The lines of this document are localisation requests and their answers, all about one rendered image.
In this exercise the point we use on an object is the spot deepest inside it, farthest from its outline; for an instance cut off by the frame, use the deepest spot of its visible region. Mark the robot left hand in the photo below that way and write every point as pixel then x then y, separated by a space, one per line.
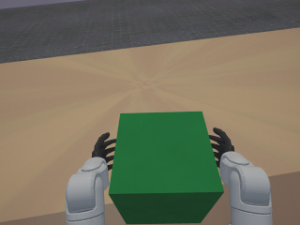
pixel 101 152

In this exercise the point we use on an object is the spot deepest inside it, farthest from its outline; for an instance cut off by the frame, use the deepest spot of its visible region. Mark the robot right hand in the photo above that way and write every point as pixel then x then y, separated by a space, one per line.
pixel 224 142

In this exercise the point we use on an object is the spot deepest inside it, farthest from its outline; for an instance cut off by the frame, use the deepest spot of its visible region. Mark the left robot forearm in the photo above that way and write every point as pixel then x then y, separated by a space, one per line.
pixel 85 202

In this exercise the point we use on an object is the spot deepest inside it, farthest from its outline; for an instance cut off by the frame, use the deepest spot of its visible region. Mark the carton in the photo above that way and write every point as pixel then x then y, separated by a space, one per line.
pixel 164 169

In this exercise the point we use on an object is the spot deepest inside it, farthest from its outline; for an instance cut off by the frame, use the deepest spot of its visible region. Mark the right robot forearm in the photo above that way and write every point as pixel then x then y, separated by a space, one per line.
pixel 249 190

